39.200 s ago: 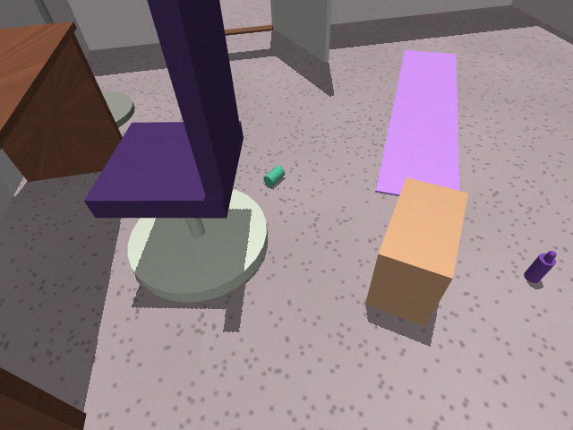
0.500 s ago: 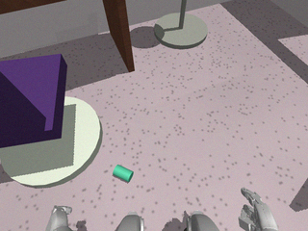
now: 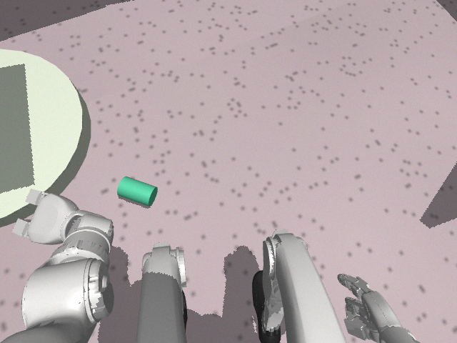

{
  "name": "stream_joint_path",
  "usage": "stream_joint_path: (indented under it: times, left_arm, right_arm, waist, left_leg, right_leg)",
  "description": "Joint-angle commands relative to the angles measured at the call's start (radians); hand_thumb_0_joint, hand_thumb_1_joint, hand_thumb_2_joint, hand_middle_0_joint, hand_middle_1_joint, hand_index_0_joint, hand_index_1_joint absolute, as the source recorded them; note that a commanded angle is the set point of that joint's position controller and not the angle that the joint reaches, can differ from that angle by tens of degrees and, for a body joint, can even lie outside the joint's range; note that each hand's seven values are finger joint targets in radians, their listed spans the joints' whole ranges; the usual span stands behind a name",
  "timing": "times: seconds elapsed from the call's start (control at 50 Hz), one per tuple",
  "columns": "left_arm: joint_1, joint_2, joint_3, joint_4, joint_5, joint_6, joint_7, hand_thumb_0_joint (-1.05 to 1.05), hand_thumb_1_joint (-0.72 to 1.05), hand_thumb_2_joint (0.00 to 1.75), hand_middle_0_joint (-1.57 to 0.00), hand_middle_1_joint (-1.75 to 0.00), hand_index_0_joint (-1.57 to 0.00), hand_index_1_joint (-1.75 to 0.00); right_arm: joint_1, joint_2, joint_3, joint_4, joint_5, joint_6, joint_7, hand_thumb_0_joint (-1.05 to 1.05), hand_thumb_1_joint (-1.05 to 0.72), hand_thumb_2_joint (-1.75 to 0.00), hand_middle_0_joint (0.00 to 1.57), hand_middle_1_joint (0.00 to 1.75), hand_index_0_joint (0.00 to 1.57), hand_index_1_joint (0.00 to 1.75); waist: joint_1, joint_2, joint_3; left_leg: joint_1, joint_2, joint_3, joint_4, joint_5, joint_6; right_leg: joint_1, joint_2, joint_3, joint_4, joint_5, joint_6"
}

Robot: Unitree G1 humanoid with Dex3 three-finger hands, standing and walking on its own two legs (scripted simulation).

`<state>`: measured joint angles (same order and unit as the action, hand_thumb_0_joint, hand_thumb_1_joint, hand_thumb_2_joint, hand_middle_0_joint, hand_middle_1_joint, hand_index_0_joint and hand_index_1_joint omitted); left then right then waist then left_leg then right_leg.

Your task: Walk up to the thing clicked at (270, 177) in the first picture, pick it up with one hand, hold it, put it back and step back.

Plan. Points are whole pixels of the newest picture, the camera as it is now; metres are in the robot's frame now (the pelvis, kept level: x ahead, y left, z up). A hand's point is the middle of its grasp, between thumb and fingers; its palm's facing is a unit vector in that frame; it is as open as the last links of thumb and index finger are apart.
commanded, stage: rise first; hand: left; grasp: from above
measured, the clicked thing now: (137, 191) +0.50 +0.25 -0.46
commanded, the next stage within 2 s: none
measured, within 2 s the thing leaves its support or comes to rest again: neither
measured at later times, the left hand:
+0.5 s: hand (99, 202) +0.42 +0.29 -0.26, palm faces -0.15 -0.44 -0.88, open 13.8 cm
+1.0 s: hand (109, 192) +0.46 +0.29 -0.33, palm faces -0.10 -0.44 -0.89, open 13.8 cm
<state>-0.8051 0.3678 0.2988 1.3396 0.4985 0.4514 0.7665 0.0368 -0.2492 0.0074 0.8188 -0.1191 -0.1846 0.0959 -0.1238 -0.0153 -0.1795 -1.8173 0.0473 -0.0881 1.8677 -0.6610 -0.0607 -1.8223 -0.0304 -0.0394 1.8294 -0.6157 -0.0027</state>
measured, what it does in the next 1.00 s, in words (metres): lowers itself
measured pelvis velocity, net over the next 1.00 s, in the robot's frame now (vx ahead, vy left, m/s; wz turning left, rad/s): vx -0.01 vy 0.02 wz -0.08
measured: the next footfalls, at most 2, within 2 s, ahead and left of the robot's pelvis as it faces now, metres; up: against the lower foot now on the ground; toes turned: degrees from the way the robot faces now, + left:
none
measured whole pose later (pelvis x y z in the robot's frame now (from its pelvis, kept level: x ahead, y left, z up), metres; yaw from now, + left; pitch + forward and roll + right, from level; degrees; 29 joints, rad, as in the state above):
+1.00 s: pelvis -0.01 +0.02 -0.16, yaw -5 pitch +36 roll -6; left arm -1.25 0.75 0.48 1.69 0.65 0.47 0.69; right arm 0.16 -0.35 0.05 0.85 -0.14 -0.24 0.33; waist -0.28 0.02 0.04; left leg -2.30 0.03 -0.15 2.39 -0.72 -0.04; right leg -2.29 0.00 -0.04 2.29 -0.63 0.04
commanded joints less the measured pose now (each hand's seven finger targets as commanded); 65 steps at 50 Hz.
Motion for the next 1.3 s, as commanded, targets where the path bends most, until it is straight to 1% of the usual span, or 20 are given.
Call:
stream_joint_path:
  times: [0.0,0.08,0.18,0.24,0.4,0.44,0.46,0.54,0.58,0.6,0.68,0.76,0.82,0.9,0.94,0.96,1.06,1.2,1.26,1.28]
  left_arm:
    - [-0.306,0.35,0.043,-0.02,0.032,0.044,0.034,0.0,-0.53,1.05,-0.09,-1.04,-0.08,-1.06]
    - [-0.373,0.357,0.023,0.035,0.046,0.059,-0.009,0.0,-0.51,1.05,-0.1,-0.99,-0.08,-1.02]
    - [-0.521,0.322,-0.018,0.02,0.035,0.024,-0.072,0.0,-0.53,1.06,-0.09,-1.0,-0.06,-1.03]
    - [-0.56,0.349,-0.018,0.029,0.043,0.005,-0.098,0.0,-0.52,1.04,-0.08,-1.02,-0.07,-1.04]
    - [-0.602,0.44,0.049,0.17,0.155,0.022,-0.066,0.0,-0.51,1.03,-0.08,-1.0,-0.07,-1.01]
    - [-0.63,0.408,0.044,0.212,0.164,0.031,-0.045,0.0,-0.51,1.03,-0.08,-1.02,-0.08,-1.03]
    - [-0.634,0.408,0.053,0.222,0.165,0.031,-0.037,0.0,-0.51,1.02,-0.08,-1.02,-0.08,-1.03]
    - [-0.686,0.416,0.099,0.269,0.108,0.017,-0.01,0.0,-0.48,1.0,-0.09,-1.03,-0.09,-1.03]
    - [-0.695,0.447,0.118,0.288,0.106,0.013,-0.001,0.0,-0.48,1.0,-0.09,-1.03,-0.09,-1.03]
    - [-0.706,0.456,0.125,0.296,0.098,0.008,-0.007,0.0,-0.49,1.01,-0.09,-1.04,-0.09,-1.04]
    - [-0.761,0.56,0.158,0.251,0.113,0.008,-0.015,0.0,-0.48,0.99,-0.09,-1.05,-0.1,-1.05]
    - [-0.77,0.62,0.155,0.257,0.166,0.011,-0.022,0.0,-0.49,0.99,-0.09,-1.06,-0.09,-1.06]
    - [-0.744,0.651,0.17,0.246,0.187,0.006,-0.026,0.0,-0.52,1.02,-0.09,-1.05,-0.08,-1.06]
    - [-0.738,0.614,0.138,0.237,0.186,0.016,-0.045,0.0,-0.53,1.02,-0.09,-1.04,-0.08,-1.06]
    - [-0.721,0.621,0.141,0.24,0.178,0.018,-0.049,0.0,-0.52,1.01,-0.09,-1.05,-0.08,-1.05]
    - [-0.705,0.62,0.149,0.268,0.168,0.019,-0.046,0.0,-0.53,1.02,-0.09,-1.04,-0.08,-1.05]
    - [-0.752,0.617,0.139,0.284,0.152,0.014,-0.04,0.0,-0.53,1.02,-0.09,-1.03,-0.08,-1.04]
    - [-0.79,0.679,0.124,0.271,0.191,-0.005,-0.026,0.0,-0.53,1.01,-0.09,-1.04,-0.08,-1.05]
    - [-0.789,0.688,0.135,0.276,0.192,0.004,-0.012,0.0,-0.54,1.01,-0.09,-1.03,-0.08,-1.04]
    - [-0.786,0.664,0.13,0.288,0.187,0.003,-0.008,0.0,-0.55,1.03,-0.09,-1.02,-0.07,-1.04]
  right_arm:
    - [0.09,-0.174,-0.06,-0.047,-0.014,-0.018,0.041,0.0,-0.9,-0.9,0.2,0.3,0.2,0.3]
    - [0.135,-0.191,-0.074,0.011,-0.009,-0.023,0.073,0.0,-0.89,-0.9,0.2,0.3,0.2,0.3]
    - [0.182,-0.217,-0.079,0.048,0.015,-0.055,0.097,0.0,-0.89,-0.9,0.2,0.3,0.2,0.3]
    - [0.228,-0.231,-0.075,0.07,0.025,-0.068,0.111,0.0,-0.89,-0.9,0.2,0.3,0.2,0.3]
    - [0.266,-0.285,-0.074,0.084,0.025,-0.071,0.128,0.0,-0.89,-0.89,0.2,0.3,0.2,0.3]
    - [0.287,-0.275,-0.068,0.087,0.016,-0.072,0.135,0.0,-0.89,-0.9,0.2,0.3,0.2,0.3]
    - [0.297,-0.275,-0.069,0.09,0.011,-0.073,0.14,0.0,-0.89,-0.89,0.2,0.3,0.2,0.3]
    - [0.336,-0.275,-0.065,0.095,-0.012,-0.084,0.167,0.0,-0.89,-0.89,0.2,0.3,0.2,0.3]
    - [0.34,-0.287,-0.065,0.1,-0.012,-0.083,0.177,0.0,-0.89,-0.89,0.2,0.3,0.2,0.3]
    - [0.351,-0.283,-0.055,0.091,-0.017,-0.083,0.183,0.0,-0.89,-0.9,0.2,0.3,0.2,0.3]
    - [0.371,-0.307,-0.046,0.082,-0.015,-0.08,0.204,0.0,-0.9,-0.9,0.2,0.3,0.2,0.3]
    - [0.379,-0.324,-0.033,0.074,-0.018,-0.07,0.222,0.0,-0.9,-0.9,0.2,0.3,0.2,0.3]
    - [0.38,-0.323,-0.029,0.062,-0.019,-0.06,0.229,0.0,-0.9,-0.9,0.2,0.3,0.2,0.3]
    - [0.394,-0.322,-0.021,0.056,-0.02,-0.053,0.234,0.0,-0.9,-0.9,0.2,0.3,0.2,0.3]
    - [0.401,-0.333,-0.022,0.057,-0.022,-0.05,0.237,0.0,-0.9,-0.9,0.2,0.3,0.2,0.3]
    - [0.399,-0.336,-0.022,0.059,-0.022,-0.049,0.238,0.0,-0.9,-0.9,0.2,0.3,0.2,0.3]
    - [0.402,-0.345,-0.004,0.063,-0.034,-0.051,0.24,0.0,-0.9,-0.9,0.2,0.3,0.2,0.3]
    - [0.382,-0.364,0.021,0.072,-0.054,-0.056,0.247,0.0,-0.9,-0.9,0.2,0.3,0.2,0.3]
    - [0.381,-0.377,0.021,0.071,-0.055,-0.057,0.257,0.0,-0.91,-0.9,0.2,0.3,0.2,0.3]
    - [0.391,-0.373,0.025,0.065,-0.054,-0.056,0.261,0.0,-0.91,-0.9,0.2,0.3,0.2,0.3]
  waist:
    - [0.024,0.102,-0.658]
    - [-0.008,0.113,-0.641]
    - [-0.078,0.18,-0.628]
    - [-0.084,0.21,-0.63]
    - [-0.076,0.329,-0.594]
    - [-0.109,0.323,-0.569]
    - [-0.119,0.295,-0.554]
    - [-0.157,0.257,-0.519]
    - [-0.148,0.244,-0.523]
    - [-0.168,0.221,-0.515]
    - [-0.161,0.225,-0.593]
    - [-0.161,0.262,-0.597]
    - [-0.143,0.294,-0.622]
    - [-0.173,0.298,-0.586]
    - [-0.184,0.272,-0.565]
    - [-0.171,0.277,-0.56]
    - [-0.211,0.299,-0.499]
    - [-0.226,0.344,-0.476]
    - [-0.22,0.392,-0.492]
    - [-0.225,0.412,-0.488]
  left_leg:
    - [0.203,-0.045,0.12,-0.074,0.166,0.047]
    - [0.115,-0.045,0.113,-0.015,0.085,0.052]
    - [0.133,-0.034,0.086,0.011,0.028,0.046]
    - [0.156,-0.029,0.06,0.012,0.028,0.04]
    - [0.21,-0.024,0.018,0.045,0.089,0.03]
    - [0.186,-0.025,0.027,0.075,0.12,0.034]
    - [0.157,-0.026,0.031,0.094,0.12,0.039]
    - [0.078,-0.029,0.052,0.143,0.13,0.049]
    - [0.042,-0.034,0.066,0.169,0.107,0.055]
    - [0.006,-0.035,0.078,0.193,0.117,0.058]
    - [-0.007,-0.036,0.099,0.247,0.184,0.064]
    - [-0.031,-0.032,0.088,0.271,0.188,0.064]
    - [-0.022,-0.03,0.083,0.274,0.189,0.059]
    - [-0.027,-0.026,0.076,0.297,0.204,0.063]
    - [-0.047,-0.028,0.067,0.296,0.198,0.065]
    - [-0.062,-0.025,0.067,0.296,0.19,0.063]
    - [-0.05,-0.023,0.04,0.293,0.163,0.059]
    - [-0.039,-0.023,0.035,0.307,0.168,0.06]
    - [0.013,-0.02,0.02,0.296,0.179,0.052]
    - [0.021,-0.018,0.019,0.289,0.182,0.048]
  right_leg:
    - [0.398,0.02,0.068,-0.221,0.097,0.011]
    - [0.297,0.04,0.05,-0.171,-0.017,0.007]
    - [0.15,0.047,-0.018,-0.071,-0.027,-0.003]
    - [0.094,0.037,-0.049,-0.001,0.009,-0.009]
    - [-0.11,0.013,-0.072,0.142,0.114,-0.026]
    - [-0.113,0.019,-0.072,0.153,0.15,-0.023]
    - [-0.108,0.021,-0.071,0.15,0.155,-0.018]
    - [-0.069,0.024,-0.068,0.151,0.163,-0.008]
    - [-0.047,0.03,-0.073,0.143,0.136,-0.003]
    - [-0.014,0.032,-0.07,0.141,0.145,0.002]
    - [0.064,0.035,-0.062,0.158,0.208,0.008]
    - [0.075,0.041,-0.076,0.193,0.219,0.006]
    - [0.079,0.045,-0.083,0.211,0.212,0.001]
    - [0.06,0.055,-0.092,0.22,0.234,0.002]
    - [0.055,0.054,-0.099,0.222,0.226,0.002]
    - [0.06,0.058,-0.098,0.221,0.22,0.002]
    - [-0.013,0.056,-0.119,0.241,0.188,-0.007]
    - [-0.008,0.053,-0.129,0.254,0.199,-0.006]
    - [-0.038,0.051,-0.142,0.27,0.206,-0.012]
    - [-0.036,0.055,-0.143,0.271,0.208,-0.017]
